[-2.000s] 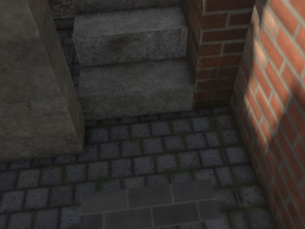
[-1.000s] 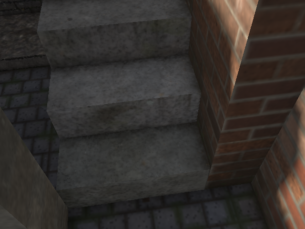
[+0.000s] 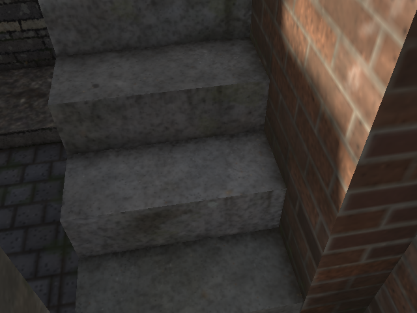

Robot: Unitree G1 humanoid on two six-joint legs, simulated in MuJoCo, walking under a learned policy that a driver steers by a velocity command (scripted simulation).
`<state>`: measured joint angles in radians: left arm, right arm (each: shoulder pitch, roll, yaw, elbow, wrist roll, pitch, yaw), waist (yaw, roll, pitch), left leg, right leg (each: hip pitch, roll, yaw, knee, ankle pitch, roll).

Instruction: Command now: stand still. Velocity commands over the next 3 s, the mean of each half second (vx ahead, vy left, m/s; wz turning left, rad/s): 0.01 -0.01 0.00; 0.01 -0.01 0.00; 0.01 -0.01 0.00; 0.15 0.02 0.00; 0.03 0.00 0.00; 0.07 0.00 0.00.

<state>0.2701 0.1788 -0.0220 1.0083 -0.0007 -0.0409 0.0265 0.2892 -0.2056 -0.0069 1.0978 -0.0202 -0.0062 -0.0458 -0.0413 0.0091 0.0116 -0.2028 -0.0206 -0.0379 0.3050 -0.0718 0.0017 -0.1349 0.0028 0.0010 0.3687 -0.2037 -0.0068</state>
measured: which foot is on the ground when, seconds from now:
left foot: down 0.00-1.00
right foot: down 0.00-1.00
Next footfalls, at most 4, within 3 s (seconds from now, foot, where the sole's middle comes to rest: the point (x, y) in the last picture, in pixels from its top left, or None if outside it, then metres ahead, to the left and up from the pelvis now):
none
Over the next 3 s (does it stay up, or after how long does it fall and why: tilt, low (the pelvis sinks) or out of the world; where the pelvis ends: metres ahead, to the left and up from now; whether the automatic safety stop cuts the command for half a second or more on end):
stays up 0.06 0.01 0.00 its command is cut before an obstacle from the start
